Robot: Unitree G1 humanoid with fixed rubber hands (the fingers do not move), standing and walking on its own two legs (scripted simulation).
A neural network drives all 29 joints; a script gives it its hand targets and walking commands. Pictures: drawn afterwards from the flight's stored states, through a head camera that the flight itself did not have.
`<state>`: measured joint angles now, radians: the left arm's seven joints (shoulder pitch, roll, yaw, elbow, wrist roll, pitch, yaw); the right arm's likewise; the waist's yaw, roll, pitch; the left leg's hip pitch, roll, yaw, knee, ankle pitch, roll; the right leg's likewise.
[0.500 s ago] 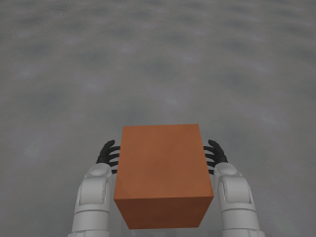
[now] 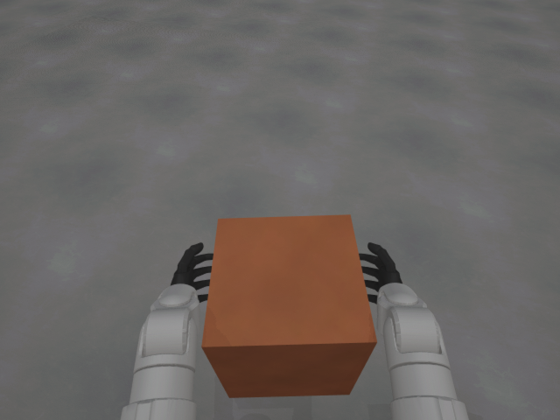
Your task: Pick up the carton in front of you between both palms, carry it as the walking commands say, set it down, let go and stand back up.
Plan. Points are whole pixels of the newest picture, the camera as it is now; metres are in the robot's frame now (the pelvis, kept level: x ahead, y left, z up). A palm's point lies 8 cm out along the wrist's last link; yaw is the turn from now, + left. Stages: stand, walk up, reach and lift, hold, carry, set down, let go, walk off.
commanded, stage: carry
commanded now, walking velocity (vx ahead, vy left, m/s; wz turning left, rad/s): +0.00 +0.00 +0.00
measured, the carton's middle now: (286, 310) +0.30 +0.00 -0.04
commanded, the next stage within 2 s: hold in 0.60 s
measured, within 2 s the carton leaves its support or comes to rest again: neither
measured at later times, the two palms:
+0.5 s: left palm (178, 299) +0.28 +0.16 +0.04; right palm (385, 298) +0.28 -0.14 +0.04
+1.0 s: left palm (161, 324) +0.24 +0.17 +0.05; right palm (377, 301) +0.27 -0.13 +0.05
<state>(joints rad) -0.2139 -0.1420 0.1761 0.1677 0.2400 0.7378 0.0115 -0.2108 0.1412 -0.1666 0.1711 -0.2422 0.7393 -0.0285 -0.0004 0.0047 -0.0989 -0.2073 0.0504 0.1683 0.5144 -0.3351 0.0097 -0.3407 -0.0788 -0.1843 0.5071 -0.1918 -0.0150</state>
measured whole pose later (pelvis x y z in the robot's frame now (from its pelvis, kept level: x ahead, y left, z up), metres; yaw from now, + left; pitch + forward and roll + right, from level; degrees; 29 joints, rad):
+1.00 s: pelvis -0.03 -0.01 +0.01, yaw +6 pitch -8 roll +0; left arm -0.25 -0.15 0.22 0.24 0.26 0.70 -0.01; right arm -0.25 0.15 -0.19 0.21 -0.28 0.73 -0.02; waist 0.00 0.04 0.07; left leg -0.03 0.00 0.01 0.42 -0.25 0.01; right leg -0.11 -0.03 -0.06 0.38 -0.12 0.00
